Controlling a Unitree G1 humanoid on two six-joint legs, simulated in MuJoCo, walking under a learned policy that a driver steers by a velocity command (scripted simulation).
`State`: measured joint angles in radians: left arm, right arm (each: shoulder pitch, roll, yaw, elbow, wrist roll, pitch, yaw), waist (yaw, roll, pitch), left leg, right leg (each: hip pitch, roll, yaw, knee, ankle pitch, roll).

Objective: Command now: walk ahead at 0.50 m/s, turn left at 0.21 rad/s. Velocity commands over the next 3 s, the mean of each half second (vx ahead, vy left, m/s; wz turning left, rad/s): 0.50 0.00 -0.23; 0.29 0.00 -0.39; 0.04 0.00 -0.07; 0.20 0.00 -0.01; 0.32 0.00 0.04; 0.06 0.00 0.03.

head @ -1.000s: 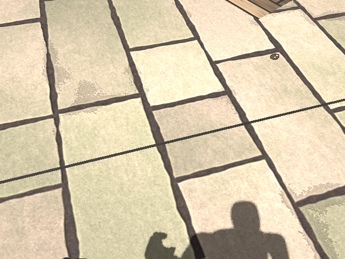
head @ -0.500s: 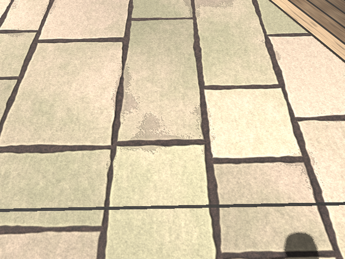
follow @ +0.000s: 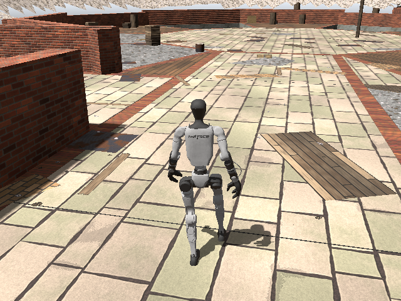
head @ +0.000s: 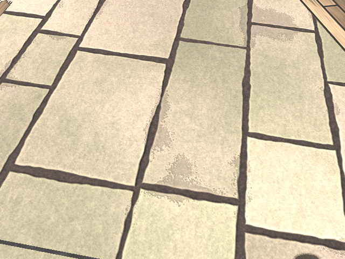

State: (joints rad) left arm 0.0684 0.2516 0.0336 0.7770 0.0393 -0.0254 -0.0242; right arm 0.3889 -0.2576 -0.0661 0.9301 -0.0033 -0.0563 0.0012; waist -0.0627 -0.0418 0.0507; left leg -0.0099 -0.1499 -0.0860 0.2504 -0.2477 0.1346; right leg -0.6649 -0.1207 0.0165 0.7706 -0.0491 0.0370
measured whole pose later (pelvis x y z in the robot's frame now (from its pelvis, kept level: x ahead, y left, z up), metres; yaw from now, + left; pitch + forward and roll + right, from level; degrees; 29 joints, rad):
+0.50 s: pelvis +0.28 -0.06 +0.00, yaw -11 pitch +1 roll +0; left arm 0.41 0.25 0.06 0.91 0.00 -0.05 -0.01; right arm 0.09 -0.25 -0.02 0.77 -0.04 -0.04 0.02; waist 0.06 0.04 0.04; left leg -0.63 0.10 -0.06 0.80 -0.12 -0.05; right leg -0.10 0.14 0.10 0.28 -0.19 -0.11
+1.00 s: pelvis +0.48 -0.05 +0.00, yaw -24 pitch +1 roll +0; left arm 0.17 0.28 0.05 0.79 0.02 0.04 -0.02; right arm 0.28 -0.24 -0.01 0.83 -0.02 -0.06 -0.01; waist -0.03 -0.04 0.06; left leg -0.24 0.00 0.08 0.38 -0.15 0.04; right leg -0.47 0.03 0.06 0.85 -0.32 0.01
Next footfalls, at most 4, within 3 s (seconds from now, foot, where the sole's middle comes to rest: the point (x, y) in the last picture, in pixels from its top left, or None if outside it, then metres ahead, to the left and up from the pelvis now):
0.16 right None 0.28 -0.12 -0.78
0.68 left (160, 227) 0.58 0.01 -0.78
1.12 right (212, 245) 0.50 -0.18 -0.78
2.30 right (227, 171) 0.82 -0.30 -0.78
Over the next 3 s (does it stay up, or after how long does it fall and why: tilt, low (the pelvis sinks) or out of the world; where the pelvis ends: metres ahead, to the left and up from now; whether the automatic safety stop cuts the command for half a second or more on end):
stays up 0.83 -0.21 0.00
